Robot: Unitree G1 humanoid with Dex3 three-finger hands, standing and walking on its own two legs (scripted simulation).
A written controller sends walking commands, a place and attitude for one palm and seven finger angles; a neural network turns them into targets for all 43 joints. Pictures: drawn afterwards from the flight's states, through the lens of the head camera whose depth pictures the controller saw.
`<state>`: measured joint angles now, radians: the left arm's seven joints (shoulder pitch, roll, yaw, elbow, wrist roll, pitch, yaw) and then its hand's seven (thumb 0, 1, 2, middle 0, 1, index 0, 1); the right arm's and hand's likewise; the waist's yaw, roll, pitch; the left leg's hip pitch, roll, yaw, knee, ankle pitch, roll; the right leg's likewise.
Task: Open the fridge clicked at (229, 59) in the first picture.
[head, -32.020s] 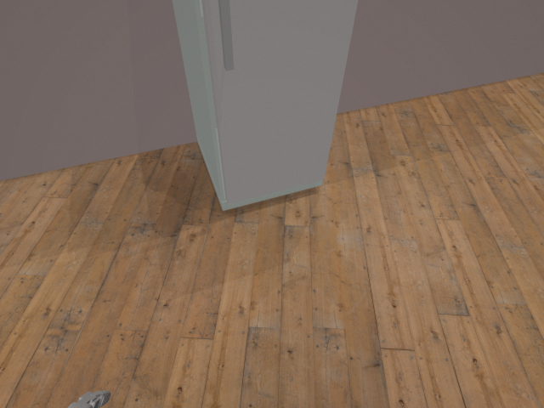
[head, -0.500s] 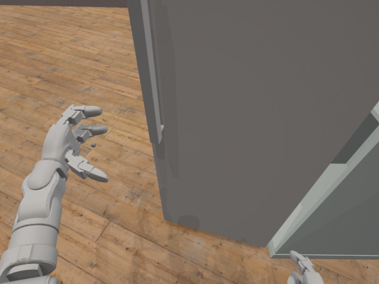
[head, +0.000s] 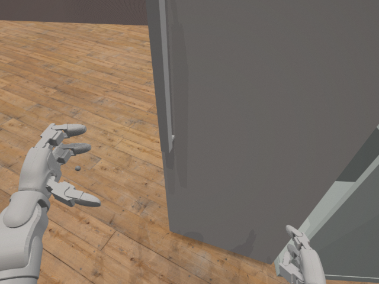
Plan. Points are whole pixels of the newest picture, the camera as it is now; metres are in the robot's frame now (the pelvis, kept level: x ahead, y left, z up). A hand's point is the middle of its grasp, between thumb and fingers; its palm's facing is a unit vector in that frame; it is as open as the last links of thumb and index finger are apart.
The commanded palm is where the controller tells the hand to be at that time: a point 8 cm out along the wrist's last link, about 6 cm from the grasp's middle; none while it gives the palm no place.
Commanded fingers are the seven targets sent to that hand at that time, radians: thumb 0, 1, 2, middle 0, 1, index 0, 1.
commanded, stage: draw the hand back to the body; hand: left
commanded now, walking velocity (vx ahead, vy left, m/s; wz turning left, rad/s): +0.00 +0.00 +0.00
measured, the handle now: (164, 69) +0.50 +0.13 +0.23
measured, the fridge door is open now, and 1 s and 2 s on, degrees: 75 75 75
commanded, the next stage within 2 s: step back with the hand held close in 1.00 s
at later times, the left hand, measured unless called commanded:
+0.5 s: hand (57, 180) +0.22 +0.26 +0.16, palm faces +0.45 -0.83 -0.32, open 10.0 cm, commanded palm +0.17 +0.30 +0.17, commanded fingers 0.00 0.72 0.81 -0.21 -0.41 -0.21 -0.41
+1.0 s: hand (52, 191) +0.20 +0.26 +0.16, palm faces +0.48 -0.81 -0.34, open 7.4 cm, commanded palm +0.16 +0.29 +0.18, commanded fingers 0.00 0.90 0.90 -0.20 -0.30 -0.20 -0.30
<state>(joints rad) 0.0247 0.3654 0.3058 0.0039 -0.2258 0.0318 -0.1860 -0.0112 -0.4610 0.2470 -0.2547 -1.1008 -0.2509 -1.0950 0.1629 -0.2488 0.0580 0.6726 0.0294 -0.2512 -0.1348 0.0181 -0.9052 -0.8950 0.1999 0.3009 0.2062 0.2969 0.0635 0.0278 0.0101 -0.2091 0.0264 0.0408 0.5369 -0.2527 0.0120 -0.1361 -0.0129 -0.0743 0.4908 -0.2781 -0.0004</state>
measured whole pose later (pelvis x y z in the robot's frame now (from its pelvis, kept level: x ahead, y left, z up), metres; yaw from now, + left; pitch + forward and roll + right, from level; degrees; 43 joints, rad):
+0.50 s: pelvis +0.01 +0.00 +0.01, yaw -2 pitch -7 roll +0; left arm 0.36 0.33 0.31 -0.29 -0.07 -0.07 0.12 0.00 0.37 0.65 -0.23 -0.61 -0.22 -0.61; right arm 0.18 -0.22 0.02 0.72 -0.02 -0.16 -0.09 0.02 -0.90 -0.89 0.20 0.30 0.21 0.30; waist 0.07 0.05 0.04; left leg -0.07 0.02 0.07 0.39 -0.21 0.01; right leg -0.02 -0.01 -0.05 0.36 -0.23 0.00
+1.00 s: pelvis +0.01 -0.01 +0.01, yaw -1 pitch -7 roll +0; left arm 0.43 0.32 0.32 -0.34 -0.07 -0.08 0.13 0.02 0.89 0.90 -0.21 -0.31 -0.21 -0.30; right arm 0.17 -0.22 0.02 0.71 -0.02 -0.16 -0.10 0.02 -0.90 -0.89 0.20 0.30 0.21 0.30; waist 0.08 0.05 0.05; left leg -0.07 0.03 0.06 0.40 -0.21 0.00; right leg 0.00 0.00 -0.06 0.36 -0.23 -0.01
